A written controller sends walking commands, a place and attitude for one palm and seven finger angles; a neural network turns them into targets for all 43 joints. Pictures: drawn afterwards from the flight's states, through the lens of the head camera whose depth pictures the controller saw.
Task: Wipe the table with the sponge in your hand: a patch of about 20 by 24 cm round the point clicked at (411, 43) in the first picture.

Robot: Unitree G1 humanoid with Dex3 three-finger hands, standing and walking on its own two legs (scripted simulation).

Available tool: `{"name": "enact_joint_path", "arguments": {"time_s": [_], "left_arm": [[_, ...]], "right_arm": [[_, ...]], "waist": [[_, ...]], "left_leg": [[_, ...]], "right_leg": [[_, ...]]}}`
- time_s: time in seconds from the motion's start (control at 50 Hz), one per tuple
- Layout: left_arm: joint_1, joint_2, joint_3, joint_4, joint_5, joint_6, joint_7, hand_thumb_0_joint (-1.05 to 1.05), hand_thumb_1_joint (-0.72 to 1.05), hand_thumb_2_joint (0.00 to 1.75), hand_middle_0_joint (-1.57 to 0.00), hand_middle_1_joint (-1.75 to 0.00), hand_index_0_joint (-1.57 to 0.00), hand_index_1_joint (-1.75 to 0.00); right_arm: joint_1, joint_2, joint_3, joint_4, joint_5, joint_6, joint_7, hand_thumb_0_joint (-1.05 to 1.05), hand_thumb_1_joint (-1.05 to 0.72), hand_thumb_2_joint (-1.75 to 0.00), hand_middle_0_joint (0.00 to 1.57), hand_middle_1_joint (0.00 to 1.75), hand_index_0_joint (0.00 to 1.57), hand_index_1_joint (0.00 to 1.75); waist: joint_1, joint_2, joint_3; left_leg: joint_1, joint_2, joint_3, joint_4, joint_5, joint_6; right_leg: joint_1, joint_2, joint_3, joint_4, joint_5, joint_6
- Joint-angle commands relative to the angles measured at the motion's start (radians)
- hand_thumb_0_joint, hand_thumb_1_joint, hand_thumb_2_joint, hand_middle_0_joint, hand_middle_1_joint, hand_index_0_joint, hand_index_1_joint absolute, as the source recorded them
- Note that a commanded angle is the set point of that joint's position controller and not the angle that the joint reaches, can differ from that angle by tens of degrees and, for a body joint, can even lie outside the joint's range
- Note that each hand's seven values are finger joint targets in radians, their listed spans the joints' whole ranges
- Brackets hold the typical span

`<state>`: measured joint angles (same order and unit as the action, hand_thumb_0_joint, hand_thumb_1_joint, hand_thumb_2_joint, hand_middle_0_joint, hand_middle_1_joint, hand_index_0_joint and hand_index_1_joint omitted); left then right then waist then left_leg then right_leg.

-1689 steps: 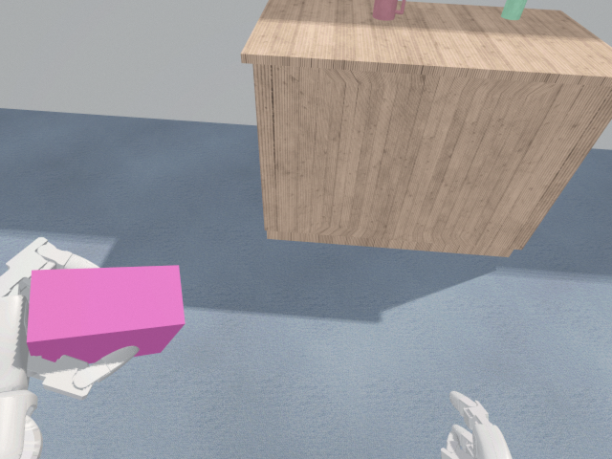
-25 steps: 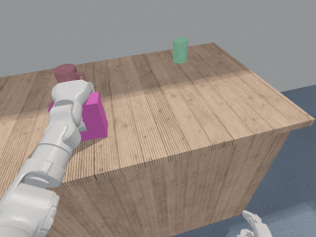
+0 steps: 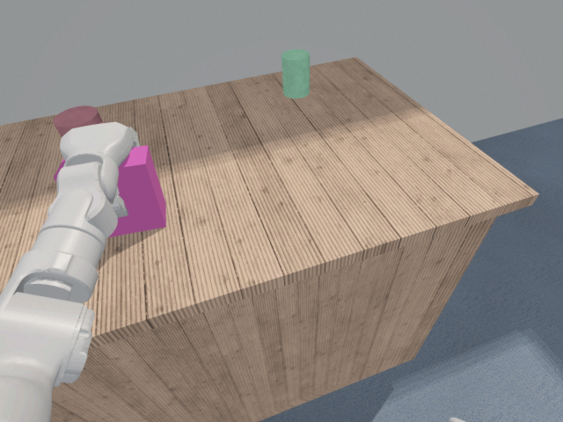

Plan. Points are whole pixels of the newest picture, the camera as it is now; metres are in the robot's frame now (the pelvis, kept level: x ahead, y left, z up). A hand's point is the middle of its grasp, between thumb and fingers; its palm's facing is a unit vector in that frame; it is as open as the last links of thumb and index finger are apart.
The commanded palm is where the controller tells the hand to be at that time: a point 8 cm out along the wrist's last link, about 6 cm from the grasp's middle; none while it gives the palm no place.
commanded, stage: wipe forward along the middle lane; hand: left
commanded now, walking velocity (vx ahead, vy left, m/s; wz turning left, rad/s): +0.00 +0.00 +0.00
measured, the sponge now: (121, 203) +0.41 +0.28 +0.12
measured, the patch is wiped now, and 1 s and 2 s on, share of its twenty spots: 0.95 0.95 0.95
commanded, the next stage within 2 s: slide back across to the first lane in 0.14 s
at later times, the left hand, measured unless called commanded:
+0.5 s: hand (103, 170) +0.43 +0.30 +0.17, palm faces -0.01 -0.02 -1.00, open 10.2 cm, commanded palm +0.40 +0.31 +0.21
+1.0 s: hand (54, 178) +0.41 +0.36 +0.17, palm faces -0.07 -0.02 -1.00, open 10.2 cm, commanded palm +0.38 +0.36 +0.22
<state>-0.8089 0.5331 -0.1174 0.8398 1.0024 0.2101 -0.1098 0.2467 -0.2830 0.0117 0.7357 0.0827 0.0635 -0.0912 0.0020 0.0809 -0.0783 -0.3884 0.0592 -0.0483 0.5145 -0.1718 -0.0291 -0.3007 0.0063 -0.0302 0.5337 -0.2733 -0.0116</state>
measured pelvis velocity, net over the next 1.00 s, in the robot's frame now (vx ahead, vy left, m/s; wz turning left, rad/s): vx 0.03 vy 0.02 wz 0.00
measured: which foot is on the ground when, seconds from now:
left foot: down 0.00-1.00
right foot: down 0.00-1.00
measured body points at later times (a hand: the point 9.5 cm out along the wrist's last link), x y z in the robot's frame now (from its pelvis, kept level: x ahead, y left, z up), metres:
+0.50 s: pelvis +0.01 +0.01 +0.00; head +0.00 -0.01 +0.45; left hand +0.42 +0.29 +0.22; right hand +0.14 -0.24 -0.12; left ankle +0.06 +0.16 -0.73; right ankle +0.00 -0.12 -0.73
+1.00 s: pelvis +0.03 +0.02 +0.01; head +0.03 +0.00 +0.46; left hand +0.41 +0.36 +0.22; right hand +0.19 -0.22 -0.10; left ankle +0.06 +0.16 -0.73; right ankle +0.00 -0.11 -0.73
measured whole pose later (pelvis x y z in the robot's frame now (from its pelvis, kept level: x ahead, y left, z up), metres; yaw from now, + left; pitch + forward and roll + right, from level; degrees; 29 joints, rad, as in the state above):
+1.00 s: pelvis +0.03 +0.02 +0.01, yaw +0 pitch +2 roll -1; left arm -0.65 0.67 0.03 0.64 0.99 0.14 -0.20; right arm 0.18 -0.27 0.02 0.67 0.07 0.08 -0.09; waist 0.03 0.07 -0.04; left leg -0.33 0.03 -0.04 0.48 -0.20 -0.02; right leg -0.20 -0.02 -0.02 0.43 -0.26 0.02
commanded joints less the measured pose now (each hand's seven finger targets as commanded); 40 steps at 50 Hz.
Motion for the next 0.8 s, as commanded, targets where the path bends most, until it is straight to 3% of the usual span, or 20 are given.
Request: {"name": "enact_joint_path", "arguments": {"time_s": [0.0, 0.08, 0.1, 0.14, 0.22, 0.26, 0.3, 0.32, 0.36, 0.4, 0.44, 0.5, 0.56, 0.6, 0.64, 0.68, 0.7, 0.74, 0.78], "left_arm": [[-0.375, 0.247, 0.062, -0.066, 0.026, -0.003, 0.034, 0.0, 0.1, 1.3, -1.2, -1.6, -1.2, -1.6], [-0.399, 0.252, 0.047, -0.016, 0.04, 0.0, 0.037, 0.0, 0.1, 1.3, -1.2, -1.6, -1.2, -1.6], [-0.422, 0.25, 0.05, -0.038, 0.038, -0.009, 0.034, 0.0, 0.1, 1.3, -1.2, -1.6, -1.2, -1.6], [-0.389, 0.229, 0.038, -0.013, 0.053, -0.008, 0.037, 0.0, 0.1, 1.3, -1.2, -1.6, -1.2, -1.6], [-0.329, 0.196, 0.043, -0.046, 0.035, -0.017, 0.045, 0.0, 0.1, 1.3, -1.2, -1.6, -1.2, -1.6], [-0.334, 0.259, 0.093, -0.092, 0.028, -0.02, 0.055, 0.0, 0.1, 1.3, -1.2, -1.6, -1.2, -1.6], [-0.335, 0.282, 0.118, -0.16, 0.013, -0.025, 0.058, 0.0, 0.1, 1.3, -1.2, -1.6, -1.2, -1.6], [-0.301, 0.31, 0.136, -0.137, 0.021, -0.012, 0.061, 0.0, 0.1, 1.3, -1.2, -1.6, -1.2, -1.6], [-0.305, 0.306, 0.121, -0.161, 0.022, 0.005, 0.061, 0.0, 0.1, 1.3, -1.2, -1.6, -1.2, -1.6], [-0.342, 0.368, 0.156, -0.205, 0.029, 0.011, 0.058, 0.0, 0.1, 1.3, -1.2, -1.6, -1.2, -1.6], [-0.318, 0.397, 0.165, -0.172, 0.042, 0.031, 0.053, 0.0, 0.1, 1.3, -1.2, -1.6, -1.2, -1.6], [-0.331, 0.382, 0.152, -0.237, 0.038, 0.033, 0.031, 0.0, 0.1, 1.3, -1.2, -1.6, -1.2, -1.6], [-0.321, 0.395, 0.161, -0.286, 0.034, 0.016, 0.009, 0.0, 0.1, 1.3, -1.2, -1.6, -1.2, -1.6], [-0.32, 0.404, 0.175, -0.347, 0.026, 0.0, -0.005, 0.0, 0.1, 1.3, -1.2, -1.6, -1.2, -1.6], [-0.338, 0.389, 0.158, -0.335, 0.026, -0.005, -0.016, 0.0, 0.1, 1.3, -1.2, -1.6, -1.2, -1.6], [-0.363, 0.391, 0.155, -0.349, 0.018, -0.012, -0.028, 0.0, 0.1, 1.3, -1.2, -1.6, -1.2, -1.6], [-0.39, 0.38, 0.141, -0.384, 0.014, -0.023, -0.038, 0.0, 0.1, 1.3, -1.2, -1.6, -1.2, -1.6], [-0.366, 0.404, 0.164, -0.348, 0.022, -0.027, -0.04, 0.0, 0.1, 1.3, -1.2, -1.6, -1.2, -1.6], [-0.365, 0.391, 0.156, -0.36, 0.017, -0.039, -0.048, 0.0, 0.1, 1.3, -1.2, -1.6, -1.2, -1.6]], "right_arm": [[-0.103, -0.124, -0.04, -0.142, -0.007, -0.046, -0.012, 0.0, -0.9, -0.9, 0.2, 0.3, 0.2, 0.3], [-0.085, -0.13, -0.04, -0.129, -0.007, -0.041, -0.012, 0.0, -0.9, -0.9, 0.2, 0.3, 0.2, 0.3], [-0.086, -0.127, -0.04, -0.136, -0.008, -0.045, -0.012, 0.0, -0.9, -0.9, 0.2, 0.3, 0.2, 0.3], [-0.069, -0.128, -0.045, -0.134, -0.01, -0.041, -0.007, 0.0, -0.9, -0.9, 0.2, 0.3, 0.2, 0.3], [-0.077, -0.123, -0.05, -0.151, -0.011, -0.033, -0.003, 0.0, -0.9, -0.9, 0.2, 0.3, 0.2, 0.3], [-0.094, -0.125, -0.05, -0.158, -0.009, -0.027, -0.003, 0.0, -0.9, -0.9, 0.2, 0.3, 0.2, 0.3], [-0.114, -0.12, -0.048, -0.172, -0.01, -0.029, -0.003, 0.0, -0.9, -0.9, 0.2, 0.3, 0.2, 0.3], [-0.114, -0.126, -0.048, -0.167, -0.009, -0.023, -0.002, 0.0, -0.9, -0.9, 0.2, 0.3, 0.2, 0.3], [-0.135, -0.123, -0.043, -0.173, -0.005, -0.019, 0.0, 0.0, -0.9, -0.9, 0.2, 0.3, 0.2, 0.3], [-0.153, -0.124, -0.04, -0.175, -0.007, -0.021, -0.002, 0.0, -0.9, -0.9, 0.2, 0.3, 0.2, 0.3], [-0.156, -0.13, -0.036, -0.171, -0.006, -0.014, -0.004, 0.0, -0.9, -0.9, 0.2, 0.3, 0.2, 0.3], [-0.172, -0.122, -0.035, -0.191, -0.006, -0.021, -0.004, 0.0, -0.9, -0.9, 0.2, 0.3, 0.2, 0.3], [-0.161, -0.124, -0.038, -0.197, -0.008, -0.026, -0.005, 0.0, -0.9, -0.9, 0.2, 0.3, 0.2, 0.3], [-0.172, -0.119, -0.038, -0.212, -0.008, -0.031, -0.005, 0.0, -0.9, -0.9, 0.2, 0.3, 0.2, 0.3], [-0.162, -0.122, -0.039, -0.2, -0.007, -0.031, -0.006, 0.0, -0.9, -0.9, 0.2, 0.3, 0.2, 0.3], [-0.158, -0.122, -0.039, -0.195, -0.005, -0.036, -0.009, 0.0, -0.9, -0.9, 0.2, 0.3, 0.2, 0.3], [-0.163, -0.117, -0.035, -0.205, -0.005, -0.044, -0.011, 0.0, -0.9, -0.9, 0.2, 0.3, 0.2, 0.3], [-0.141, -0.125, -0.041, -0.188, -0.007, -0.045, -0.012, 0.0, -0.9, -0.9, 0.2, 0.3, 0.2, 0.3], [-0.137, -0.125, -0.042, -0.188, -0.008, -0.047, -0.01, 0.0, -0.9, -0.9, 0.2, 0.3, 0.2, 0.3]], "waist": [[-0.01, -0.114, -0.158], [-0.028, -0.123, -0.146], [-0.021, -0.097, -0.176], [-0.022, -0.096, -0.19], [-0.011, -0.108, -0.207], [-0.001, -0.12, -0.228], [0.014, -0.107, -0.254], [0.016, -0.102, -0.235], [0.016, -0.104, -0.201], [0.027, -0.051, -0.216], [0.027, -0.073, -0.198], [0.032, -0.025, -0.234], [0.026, -0.037, -0.266], [0.031, 0.002, -0.27], [0.013, -0.021, -0.238], [0.008, -0.008, -0.232], [0.01, 0.03, -0.247], [0.01, 0.012, -0.251], [0.01, 0.017, -0.256]], "left_leg": [[0.108, -0.08, 0.063, -0.057, -0.048, 0.064], [0.098, -0.077, 0.071, -0.049, -0.066, 0.065], [0.106, -0.077, 0.064, -0.054, -0.041, 0.064], [0.122, -0.075, 0.068, -0.043, -0.017, 0.064], [0.138, -0.073, 0.069, -0.039, 0.015, 0.065], [0.139, -0.075, 0.073, -0.04, 0.021, 0.068], [0.148, -0.079, 0.071, -0.045, 0.063, 0.069], [0.15, -0.081, 0.076, -0.043, 0.065, 0.07], [0.148, -0.083, 0.077, -0.058, 0.033, 0.071], [0.163, -0.083, 0.073, -0.066, 0.061, 0.069], [0.158, -0.087, 0.076, -0.066, 0.051, 0.07], [0.191, -0.087, 0.068, -0.075, 0.081, 0.068], [0.222, -0.088, 0.067, -0.06, 0.116, 0.074], [0.238, -0.089, 0.059, -0.065, 0.144, 0.074], [0.248, -0.085, 0.059, -0.064, 0.128, 0.076], [0.26, -0.085, 0.056, -0.068, 0.12, 0.076], [0.275, -0.086, 0.049, -0.077, 0.143, 0.073], [0.282, -0.086, 0.049, -0.066, 0.16, 0.073], [0.293, -0.085, 0.053, -0.06, 0.181, 0.073]], "right_leg": [[-0.034, 0.025, 0.005, -0.15, 0.043, -0.034], [-0.058, 0.026, 0.006, -0.148, 0.027, -0.029], [-0.044, 0.026, 0.004, -0.143, 0.052, -0.035], [-0.045, 0.03, -0.003, -0.131, 0.074, -0.037], [-0.023, 0.03, -0.003, -0.133, 0.116, -0.038], [0.003, 0.028, 0.001, -0.134, 0.123, -0.035], [0.046, 0.024, 0.0, -0.13, 0.183, -0.039], [0.046, 0.027, 0.0, -0.129, 0.181, -0.038], [0.03, 0.028, -0.005, -0.145, 0.124, -0.034], [0.051, 0.027, -0.002, -0.144, 0.14, -0.043], [0.053, 0.029, -0.005, -0.145, 0.119, -0.04], [0.071, 0.029, -0.01, -0.146, 0.139, -0.048], [0.086, 0.031, -0.013, -0.14, 0.189, -0.048], [0.094, 0.031, -0.013, -0.142, 0.211, -0.055], [0.06, 0.034, -0.022, -0.151, 0.186, -0.051], [0.05, 0.034, -0.022, -0.159, 0.174, -0.052], [0.059, 0.035, -0.022, -0.158, 0.188, -0.059], [0.061, 0.037, -0.025, -0.155, 0.206, -0.06], [0.066, 0.035, -0.023, -0.156, 0.236, -0.06]]}}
